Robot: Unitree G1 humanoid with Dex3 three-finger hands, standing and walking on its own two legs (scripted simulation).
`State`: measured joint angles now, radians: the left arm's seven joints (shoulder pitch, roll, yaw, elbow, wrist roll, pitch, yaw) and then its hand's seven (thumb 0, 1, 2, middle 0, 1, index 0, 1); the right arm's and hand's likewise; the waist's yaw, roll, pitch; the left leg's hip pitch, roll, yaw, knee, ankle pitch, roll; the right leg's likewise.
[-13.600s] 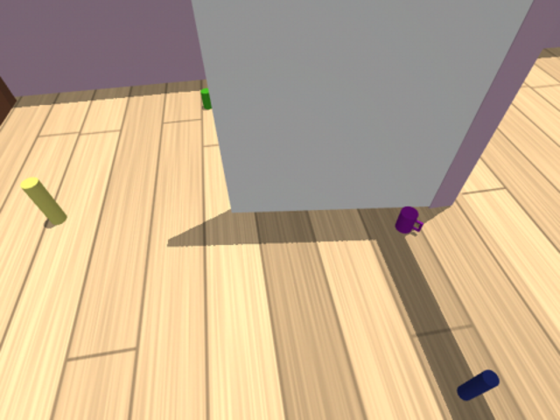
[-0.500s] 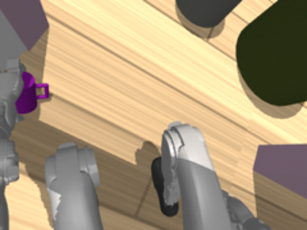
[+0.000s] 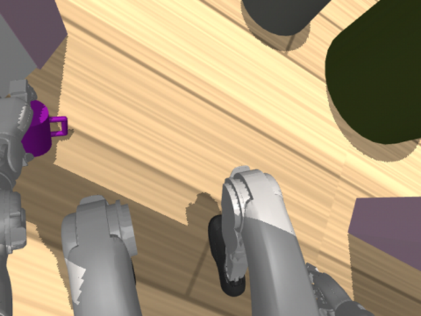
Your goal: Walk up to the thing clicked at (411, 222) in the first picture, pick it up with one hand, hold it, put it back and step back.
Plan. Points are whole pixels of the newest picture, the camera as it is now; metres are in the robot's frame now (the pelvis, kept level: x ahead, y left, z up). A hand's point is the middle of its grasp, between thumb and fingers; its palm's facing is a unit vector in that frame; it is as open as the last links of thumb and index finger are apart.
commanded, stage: close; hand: left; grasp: from above
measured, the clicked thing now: (38, 128) +0.48 +0.28 -0.25
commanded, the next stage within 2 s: go down in 1.18 s
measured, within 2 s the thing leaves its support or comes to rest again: neither
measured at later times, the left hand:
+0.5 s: hand (15, 134) +0.45 +0.30 -0.19, palm faces -0.42 -0.11 -0.90, open 12.3 cm
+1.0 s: hand (13, 134) +0.45 +0.30 -0.19, palm faces -0.42 -0.10 -0.90, open 11.2 cm
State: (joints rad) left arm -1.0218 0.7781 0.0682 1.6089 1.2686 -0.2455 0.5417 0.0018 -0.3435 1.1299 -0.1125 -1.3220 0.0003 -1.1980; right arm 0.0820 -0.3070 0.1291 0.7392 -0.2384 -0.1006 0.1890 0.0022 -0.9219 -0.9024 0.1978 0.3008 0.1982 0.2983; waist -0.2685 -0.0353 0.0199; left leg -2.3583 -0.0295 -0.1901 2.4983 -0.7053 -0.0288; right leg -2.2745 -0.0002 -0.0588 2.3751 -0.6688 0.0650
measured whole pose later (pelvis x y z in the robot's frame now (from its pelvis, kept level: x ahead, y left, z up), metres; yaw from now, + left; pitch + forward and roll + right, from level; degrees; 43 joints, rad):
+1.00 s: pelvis +0.00 +0.00 +0.00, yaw +0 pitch +32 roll -10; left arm -1.04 0.78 0.04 1.58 1.26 -0.24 0.51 0.00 -0.13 1.12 -0.13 -1.58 -0.05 -1.43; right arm 0.07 -0.31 0.13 0.73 -0.23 -0.09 0.18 0.00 -0.92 -0.90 0.20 0.30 0.20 0.30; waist -0.26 -0.03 0.02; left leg -2.36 -0.04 -0.18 2.49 -0.70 -0.02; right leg -2.27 0.00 -0.05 2.37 -0.67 0.07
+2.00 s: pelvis +0.00 +0.00 +0.09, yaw +3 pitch +35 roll -7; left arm -0.79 0.65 0.03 1.14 1.14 -0.07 0.23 0.00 -0.55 1.05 -0.08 -1.11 -0.07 -1.12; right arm 0.17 -0.27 -0.02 0.69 -0.06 0.00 0.13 0.00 -0.92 -0.90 0.20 0.30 0.20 0.30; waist -0.16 0.04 -0.17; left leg -2.13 0.00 -0.12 2.19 -0.69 -0.02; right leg -2.07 -0.02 -0.03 2.11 -0.66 0.05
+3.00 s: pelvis +0.00 +0.01 +0.24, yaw +5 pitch +30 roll -5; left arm -0.71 0.65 -0.01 1.02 1.11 -0.17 0.10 0.00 -0.58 1.04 -0.08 -1.09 -0.07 -1.11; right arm 0.21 -0.26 -0.01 0.70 0.00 0.03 0.01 0.01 -0.93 -0.90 0.20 0.30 0.20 0.30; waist -0.13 0.04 -0.17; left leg -1.63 0.02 -0.07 1.69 -0.60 0.00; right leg -1.58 -0.02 -0.02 1.61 -0.56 0.05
